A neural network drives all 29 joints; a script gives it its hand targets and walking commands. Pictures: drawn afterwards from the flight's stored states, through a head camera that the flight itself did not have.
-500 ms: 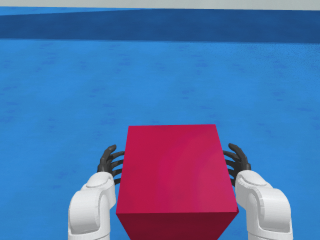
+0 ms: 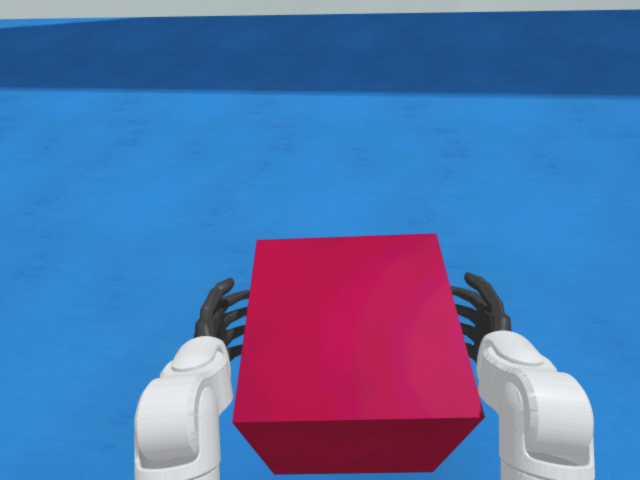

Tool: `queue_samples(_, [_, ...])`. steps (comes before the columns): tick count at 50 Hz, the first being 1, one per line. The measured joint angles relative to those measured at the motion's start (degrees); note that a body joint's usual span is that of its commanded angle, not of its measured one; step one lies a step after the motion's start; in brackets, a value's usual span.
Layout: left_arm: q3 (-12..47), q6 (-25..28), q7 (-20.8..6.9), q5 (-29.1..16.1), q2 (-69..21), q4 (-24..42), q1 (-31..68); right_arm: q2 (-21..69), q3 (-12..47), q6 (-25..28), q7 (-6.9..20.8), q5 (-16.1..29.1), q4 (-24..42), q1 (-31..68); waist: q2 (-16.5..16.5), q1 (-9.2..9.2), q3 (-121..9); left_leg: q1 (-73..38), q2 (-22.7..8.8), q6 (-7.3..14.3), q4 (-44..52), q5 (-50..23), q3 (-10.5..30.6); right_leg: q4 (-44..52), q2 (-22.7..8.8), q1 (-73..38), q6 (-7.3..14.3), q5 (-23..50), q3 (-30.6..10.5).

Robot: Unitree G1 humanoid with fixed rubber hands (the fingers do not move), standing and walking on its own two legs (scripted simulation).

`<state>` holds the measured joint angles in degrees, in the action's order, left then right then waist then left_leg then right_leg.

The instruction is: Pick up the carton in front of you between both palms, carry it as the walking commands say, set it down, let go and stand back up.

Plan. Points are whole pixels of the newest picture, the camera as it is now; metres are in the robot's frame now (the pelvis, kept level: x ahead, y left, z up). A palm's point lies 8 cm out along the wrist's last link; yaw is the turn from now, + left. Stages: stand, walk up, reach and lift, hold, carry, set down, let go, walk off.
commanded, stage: carry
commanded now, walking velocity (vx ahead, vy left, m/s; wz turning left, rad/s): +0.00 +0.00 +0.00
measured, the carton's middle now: (349, 362) +0.26 +0.00 +0.00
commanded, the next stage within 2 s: none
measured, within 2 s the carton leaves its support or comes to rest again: neither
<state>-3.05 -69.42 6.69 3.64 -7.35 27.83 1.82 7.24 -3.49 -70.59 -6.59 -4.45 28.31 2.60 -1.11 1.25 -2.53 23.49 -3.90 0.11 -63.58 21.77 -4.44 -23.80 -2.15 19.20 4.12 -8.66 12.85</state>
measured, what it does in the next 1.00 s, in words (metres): walks ahead: left foot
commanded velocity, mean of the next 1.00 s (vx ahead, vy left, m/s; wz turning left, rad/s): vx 0.00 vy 0.00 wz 0.00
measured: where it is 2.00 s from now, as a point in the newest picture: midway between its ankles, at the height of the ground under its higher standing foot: outside the picture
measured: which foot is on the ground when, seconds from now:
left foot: up 0.00-0.22, down 0.24-1.00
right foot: down 0.00-1.00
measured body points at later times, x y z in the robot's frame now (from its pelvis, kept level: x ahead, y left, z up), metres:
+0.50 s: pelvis +0.19 +0.02 -0.01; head +0.20 +0.03 +0.44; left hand +0.46 +0.16 +0.07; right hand +0.44 -0.15 +0.07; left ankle +0.22 +0.11 -0.74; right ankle +0.05 -0.08 -0.74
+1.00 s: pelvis +0.17 +0.00 -0.01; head +0.16 +0.00 +0.44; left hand +0.45 +0.13 +0.04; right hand +0.42 -0.17 +0.04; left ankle +0.22 +0.12 -0.74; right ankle +0.05 -0.07 -0.74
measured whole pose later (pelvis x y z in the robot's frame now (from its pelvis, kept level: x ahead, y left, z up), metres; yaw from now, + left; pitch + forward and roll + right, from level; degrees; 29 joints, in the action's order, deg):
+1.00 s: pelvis +0.17 +0.00 -0.01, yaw -5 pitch +2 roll +1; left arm -3.8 -60.4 3.0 7.8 -7.3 15.1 2.5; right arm 7.2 -3.5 -60.5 -3.3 -8.0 14.8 2.9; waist 0.9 -0.1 -5.0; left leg 21.1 -3.8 0.7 -32.5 13.3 -10.7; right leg -28.8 -3.3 4.8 0.3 -26.3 10.8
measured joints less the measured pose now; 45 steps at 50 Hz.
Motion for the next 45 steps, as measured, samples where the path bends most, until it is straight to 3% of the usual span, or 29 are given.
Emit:
queue_samples(6, [-0.45, 1.95, -0.1, -0.63, 0.01, 2.49, -0.86, 0.06, 1.22, 2.19, 0.01, -0.11, 1.69, -0.41, 0.3, -0.18, 1.05, 6.21, 0.13, -1.1, 21.01, -6.66, -1.71, 6.18, -0.03, -7.33, -0.84, -1.41, -1.35])
queue_samples(12, [0.43, 1.18, -0.19, -0.42, 0.03, 4.59, -0.65, 0.05, 0.89, 1.22, -0.07, 0.16, 4.69, -0.78, -0.38, -1.33, -0.66, 0.46, 0.58, -1.14, 38.57, -22.31, -5.41, 1.07, 0.68, -12.06, -3.02, -9.57, -1.79])
queue_samples(14, [-0.11, 0.29, -0.25, -0.17, 0.09, 3.63, 0.23, 0.05, 0.87, 1.09, -0.07, 0.1, 3.19, -0.28, 1.68, -1.59, -1.83, -1.62, 1.55, 1.69, 38.5, -17.31, -6.55, -3.38, -0.69, -11.86, -4.01, -12.95, -2.45])
queue_samples(16, [-0.8, -0.75, -0.26, 0.34, 0.1, 2.25, 0.83, 0.06, 0.72, 0.83, -0.06, 0.21, 0.51, 0.74, 3.71, -1.52, -2.72, -2.19, 2.35, 3.01, 37.11, -13.43, -7.42, -5.84, -1.86, -11.58, -4.94, -13.97, -3.82])
queue_samples(21, [-1.13, -1.47, -0.23, 1.12, 0.09, -0.52, 1.54, 0.08, -0.05, 0.8, 0.02, 0.47, -3.16, 1.61, 4.05, -1.15, -3.69, -2.55, 2.09, 2.64, 35.77, -10.63, -8.14, -1.67, -1.6, -14.16, -5.8, -14.95, -4.96])
queue_samples(35, [-0.13, 0.93, -0.58, 0.82, 0.05, 0.47, -0.15, 0.05, 0.58, 2.22, 0.1, 0.08, -0.59, -0.54, 1.66, -1.61, -3.45, -2.5, 0.94, 1.43, 33.25, -10.11, -6.62, -1.99, -1.13, -14.69, -5.92, -13.28, -3.89])
queue_samples(45, [-0.57, 5.22, -2.36, 3.62, 0.09, -8.1, 0.34, 0.02, 0.45, 6.38, 1.92, -2.9, -9.34, 0.21, 2.14, -1.23, -3.6, -3.01, 0.45, 0.56, 32.25, -7.99, -6.3, -3.77, -1.22, -15.01, -4.75, -16.73, -2.28])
